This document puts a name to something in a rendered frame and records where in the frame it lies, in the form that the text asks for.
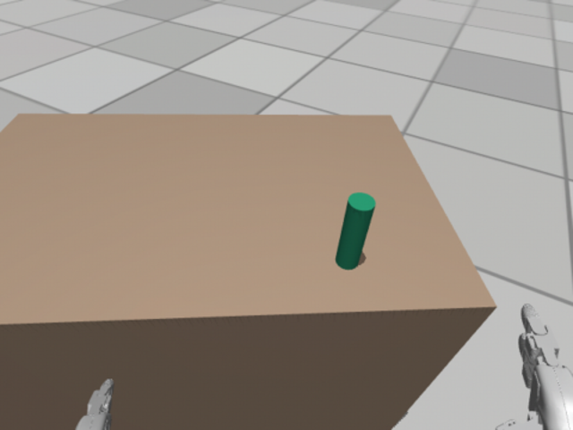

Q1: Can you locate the left robot hand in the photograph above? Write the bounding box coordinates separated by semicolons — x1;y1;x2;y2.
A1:
75;379;114;430

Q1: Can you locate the right robot hand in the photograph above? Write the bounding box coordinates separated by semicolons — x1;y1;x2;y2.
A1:
496;304;573;430

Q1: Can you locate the can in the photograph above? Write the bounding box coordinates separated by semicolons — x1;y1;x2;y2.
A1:
336;193;375;270

